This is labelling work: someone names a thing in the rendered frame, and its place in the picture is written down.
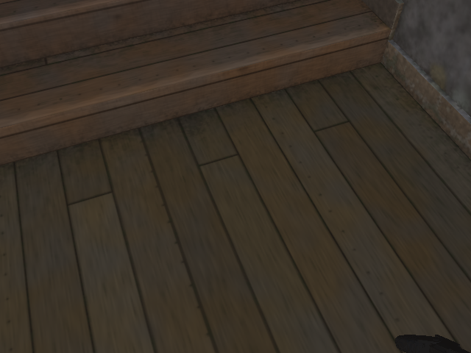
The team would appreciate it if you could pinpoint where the right robot hand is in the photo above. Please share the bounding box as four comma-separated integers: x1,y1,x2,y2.
395,335,470,353

